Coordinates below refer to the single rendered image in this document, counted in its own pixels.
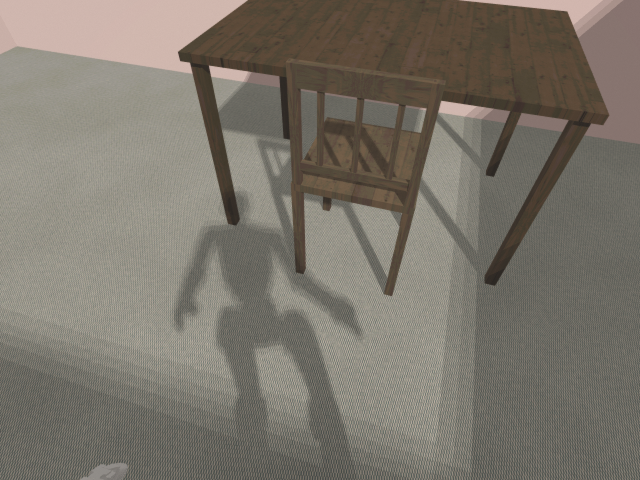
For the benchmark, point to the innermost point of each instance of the chair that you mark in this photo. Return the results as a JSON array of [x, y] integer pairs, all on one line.
[[356, 162]]

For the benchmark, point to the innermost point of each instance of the table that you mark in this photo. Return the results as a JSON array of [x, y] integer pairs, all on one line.
[[518, 59]]

